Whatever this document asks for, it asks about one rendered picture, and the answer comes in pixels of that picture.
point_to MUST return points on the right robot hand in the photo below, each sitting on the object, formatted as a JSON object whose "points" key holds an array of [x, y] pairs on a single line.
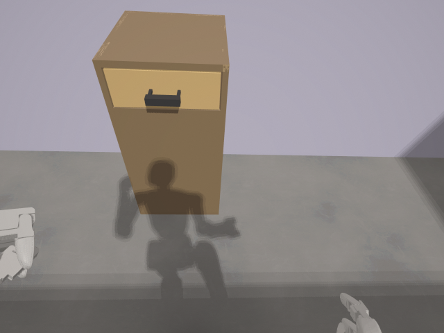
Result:
{"points": [[359, 313]]}

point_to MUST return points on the handle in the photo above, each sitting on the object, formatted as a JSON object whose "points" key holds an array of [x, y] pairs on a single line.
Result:
{"points": [[162, 100]]}

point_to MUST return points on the cabinet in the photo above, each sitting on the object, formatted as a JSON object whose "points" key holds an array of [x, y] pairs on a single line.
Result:
{"points": [[173, 156]]}

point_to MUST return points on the drawer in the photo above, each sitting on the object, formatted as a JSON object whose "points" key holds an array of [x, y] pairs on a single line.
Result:
{"points": [[199, 89]]}

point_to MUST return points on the left robot hand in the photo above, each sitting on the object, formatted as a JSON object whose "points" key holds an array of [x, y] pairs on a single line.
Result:
{"points": [[17, 242]]}

